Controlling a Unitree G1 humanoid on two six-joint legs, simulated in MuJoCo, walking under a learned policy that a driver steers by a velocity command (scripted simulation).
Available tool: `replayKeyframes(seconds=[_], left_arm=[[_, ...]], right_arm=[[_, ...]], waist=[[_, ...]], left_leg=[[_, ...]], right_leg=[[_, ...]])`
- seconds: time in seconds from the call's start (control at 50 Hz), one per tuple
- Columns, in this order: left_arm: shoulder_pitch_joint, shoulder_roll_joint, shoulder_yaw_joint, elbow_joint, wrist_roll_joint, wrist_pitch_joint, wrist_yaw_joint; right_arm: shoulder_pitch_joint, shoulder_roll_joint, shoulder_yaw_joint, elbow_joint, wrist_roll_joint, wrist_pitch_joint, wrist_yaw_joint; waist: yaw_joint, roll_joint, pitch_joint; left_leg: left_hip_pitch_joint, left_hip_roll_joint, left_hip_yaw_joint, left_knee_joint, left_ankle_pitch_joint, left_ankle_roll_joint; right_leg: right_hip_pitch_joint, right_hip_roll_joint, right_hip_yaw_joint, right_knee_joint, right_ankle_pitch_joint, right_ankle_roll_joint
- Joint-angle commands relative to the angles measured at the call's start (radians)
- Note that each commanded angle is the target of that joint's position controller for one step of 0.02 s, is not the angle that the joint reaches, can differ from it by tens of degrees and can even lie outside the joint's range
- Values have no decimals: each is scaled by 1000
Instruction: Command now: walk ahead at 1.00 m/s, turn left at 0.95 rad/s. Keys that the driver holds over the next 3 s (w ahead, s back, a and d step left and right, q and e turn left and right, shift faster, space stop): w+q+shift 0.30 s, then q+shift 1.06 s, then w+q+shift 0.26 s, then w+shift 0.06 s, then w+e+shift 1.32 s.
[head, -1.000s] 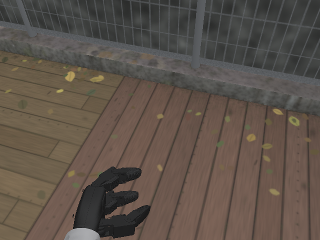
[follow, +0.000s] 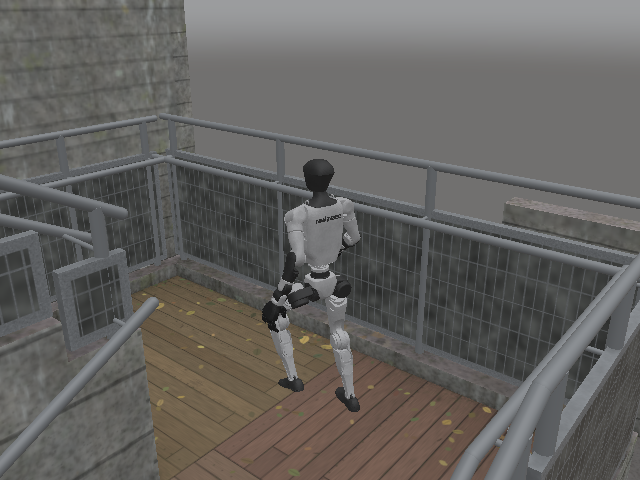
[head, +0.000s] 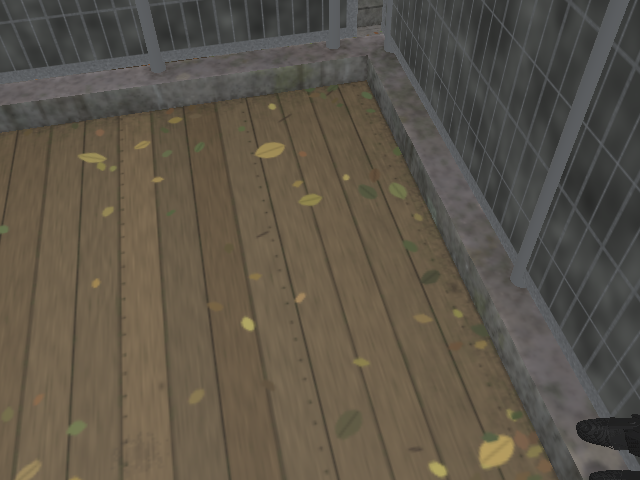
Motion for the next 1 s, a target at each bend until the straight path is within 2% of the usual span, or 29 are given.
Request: replayKeyframes(seconds=[0.02, 0.08, 0.12, 0.18, 0.2, 0.22, 0.24, 0.26, 0.28, 0.3, 0.34, 0.38, 0.42, 0.44, 0.48, 0.52, 0.56, 0.58, 0.6, 0.62, 0.66, 0.7, 0.74, 0.78, 0.8, 0.88, 0.94, 0.98, 1.0], left_arm=[[-95, 74, -10, -60, -5, -41, -2], [-1, 102, 1, -12, -4, -28, 8], [4, 131, 8, -19, -4, -17, 23], [-108, 236, 46, -108, -11, 17, 29], [-145, 237, 53, -142, -8, 33, 20], [-122, 74, 12, -166, 31, 37, 11], [-101, 53, -5, -292, 29, 20, 13], [-175, 110, -4, -317, 21, -11, 0], [-205, 120, -5, -301, 6, -24, -1], [-239, 111, -13, -298, 15, -23, 1], [-185, 112, -13, -264, 37, 19, 5], [-261, 85, -20, -277, 41, 49, 4], [-367, 38, -43, -323, 27, 49, 8], [-546, 3, -40, -389, -2, -26, 19], [-553, 23, -18, -380, -24, -46, 12], [-568, 29, 5, -391, -35, -37, 10], [-436, 55, 34, -378, -37, -17, 18], [-295, 90, 45, -359, -37, -9, 33], [-144, 143, 48, -342, -6, 2, 44], [-167, 146, 45, -321, -3, -3, 18], [-349, 61, 29, -357, -16, 13, 28], [-476, 28, -9, -369, -22, 41, 47], [-505, 62, -1, -327, -17, 46, 46], [-464, 148, 38, -276, -12, 52, 42], [-465, 135, 39, -269, -17, 56, 45], [-524, 183, 62, -274, -30, 64, 35], [-484, 174, 76, -262, -39, 86, 29], [-432, 98, 54, -243, -26, 131, 40], [-406, 57, 41, -247, -19, 145, 36]], right_arm=[[-70, 5, 23, -99, -8, 3, 18], [-165, 19, 33, -107, 18, 0, 30], [-111, 14, 28, -82, 33, -12, 25], [268, -86, -32, 26, 30, -10, -12], [420, -121, -65, 89, 29, -10, -34], [291, -167, -80, 87, 38, -3, -58], [258, -259, -81, 22, 19, 13, -55], [345, -238, -90, 23, 15, 18, -77], [346, -179, -82, 64, 25, 2, -87], [337, -158, -72, 87, 29, -18, -91], [257, -115, -48, 84, 25, -53, -98], [251, -125, -42, 102, 39, -76, -76], [258, -140, -49, 120, 41, -70, -69], [241, -48, -45, 91, 134, -74, -88], [267, -108, -70, 83, 123, -35, -106], [319, -84, -66, 97, 117, -21, -116], [259, -70, -64, 74, 122, -19, -101], [258, -27, -50, 54, 100, -24, -92], [317, 69, -24, 9, 62, -11, -82], [493, -24, -28, -25, 91, -2, -67], [313, -102, -56, -59, 102, 42, -70], [239, -137, -73, -106, 92, 80, -76], [239, -69, -58, -122, 101, 91, -77], [182, -17, -43, -130, 94, 81, -86], [155, 1, -37, -127, 89, 82, -86], [130, -44, -52, -120, 84, 95, -57], [104, -74, -79, -110, 77, 101, -43], [191, -104, -111, -72, 83, 92, -55], [262, -216, -145, -78, 77, 85, -68]], waist=[[-87, -101, 112], [-55, -74, 187], [-104, -164, 103], [-294, -181, -90], [-351, -108, -163], [-191, 115, -78], [-123, 139, -265], [-183, 27, -282], [-154, -65, -102], [-109, -128, -21], [-13, -160, 36], [1, -188, 86], [-23, -157, 82], [-68, -173, 78], [-92, -101, -10], [-113, -3, -88], [6, 61, -193], [70, 41, -282], [62, -140, -411], [-37, -343, -620], [-27, -212, -387], [-87, -135, -199], [-127, -147, -90], [-108, -140, -44], [-85, -150, -73], [-101, -237, -121], [-97, -205, -103], [-114, -117, -121], [-138, 160, -41]], left_leg=[[6, 41, 17, -157, 134, 1], [41, 17, 135, -336, 169, 58], [210, -61, 185, -371, 126, 94], [610, -147, 179, -389, -55, 148], [881, -144, 107, -531, -94, 183], [981, 14, -190, -554, -64, 218], [1185, 197, -719, -725, -105, 384], [1148, 241, -895, -917, -309, 391], [1010, 225, -828, -962, -282, 347], [845, 181, -737, -965, -166, 310], [609, 128, -567, -939, 279, 279], [422, 81, -446, -921, 614, 238], [362, -34, -336, -880, 715, 174], [301, -62, -401, -866, 497, 150], [338, -122, -351, -775, 421, 67], [359, -130, -411, -714, 364, 1], [381, -164, -383, -479, 403, -70], [305, -194, -333, -229, 107, -119], [140, -253, -216, 178, -621, -171], [63, -173, -263, 482, -587, -193], [-52, -21, -156, 503, -361, -224], [16, 14, -131, 474, -299, -235], [127, 55, -104, 232, -311, -211], [136, 83, -47, 23, -228, -207], [154, 86, -35, -50, -164, -213], [361, 101, -4, -310, -14, -171], [441, 61, 66, -459, -108, -130], [587, -10, 78, -547, -124, -72], [679, 157, -254, -762, 84, 35]], right_leg=[[-90, -231, 47, -265, 416, -79], [16, -186, -73, -281, 571, -47], [66, -183, -123, -130, 1076, -27], [-1, -256, -81, 404, 1445, -65], [-184, -192, -74, 759, 1133, -75], [-542, -13, -51, 1120, -53, -49], [-799, 55, 134, 1326, -204, -24], [-855, 31, 267, 1272, -118, -23], [-881, -20, 269, 1172, -64, -26], [-813, -47, 266, 1075, -54, -19], [-654, -79, 265, 950, -98, 15], [-530, -75, 214, 772, -127, 40], [-449, -42, 176, 587, 74, 25], [-459, 17, 222, 477, 166, 24], [-323, 112, 158, 205, 438, 0], [-155, 149, 195, 119, 558, -4], [47, 122, 234, 75, 596, -32], [251, -17, 323, 122, 697, -79], [464, -344, 544, 247, 1260, -206], [545, -564, 903, 213, 1054, -377], [311, -403, 710, 76, 536, -336], [-25, -316, 547, 38, 543, -296], [-242, -257, 383, -28, 513, -244], [-248, -267, 287, -65, 543, -242], [-220, -279, 284, -65, 547, -248], [-249, -278, 145, -67, 242, -200], [-241, -302, 89, -3, 80, -148], [-334, -232, 23, 212, -50, -84], [-563, -110, -76, 596, -215, -10]])
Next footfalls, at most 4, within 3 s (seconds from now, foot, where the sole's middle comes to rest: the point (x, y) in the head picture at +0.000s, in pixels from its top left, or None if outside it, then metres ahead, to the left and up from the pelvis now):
0.22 left None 0.36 0.06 -0.77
0.58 right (330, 360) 0.78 0.07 -0.77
1.00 left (238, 454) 0.55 0.25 -0.77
1.36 right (267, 355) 0.78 0.22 -0.77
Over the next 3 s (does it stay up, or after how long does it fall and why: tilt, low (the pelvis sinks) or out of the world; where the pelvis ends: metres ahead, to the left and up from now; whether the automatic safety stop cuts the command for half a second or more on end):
stays up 0.64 1.25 0.13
